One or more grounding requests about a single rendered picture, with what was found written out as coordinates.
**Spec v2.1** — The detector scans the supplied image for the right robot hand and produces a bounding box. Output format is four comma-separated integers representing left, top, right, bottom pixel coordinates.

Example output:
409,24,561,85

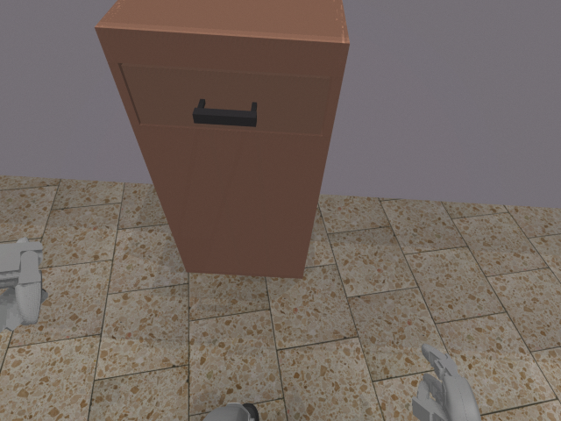
412,344,481,421

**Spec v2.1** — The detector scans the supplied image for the handle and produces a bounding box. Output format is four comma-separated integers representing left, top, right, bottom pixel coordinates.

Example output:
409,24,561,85
193,99,257,127

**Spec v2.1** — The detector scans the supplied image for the left robot shin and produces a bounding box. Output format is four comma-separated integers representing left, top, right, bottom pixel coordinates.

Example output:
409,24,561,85
226,403,250,414

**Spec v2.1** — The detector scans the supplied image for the drawer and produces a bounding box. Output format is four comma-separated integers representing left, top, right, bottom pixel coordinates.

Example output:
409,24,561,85
121,63,330,134

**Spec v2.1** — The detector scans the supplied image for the cabinet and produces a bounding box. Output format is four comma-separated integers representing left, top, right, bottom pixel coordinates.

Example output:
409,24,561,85
95,0,350,279

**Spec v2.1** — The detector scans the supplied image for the left robot hand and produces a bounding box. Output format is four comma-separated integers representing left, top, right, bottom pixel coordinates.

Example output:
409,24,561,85
0,237,48,332

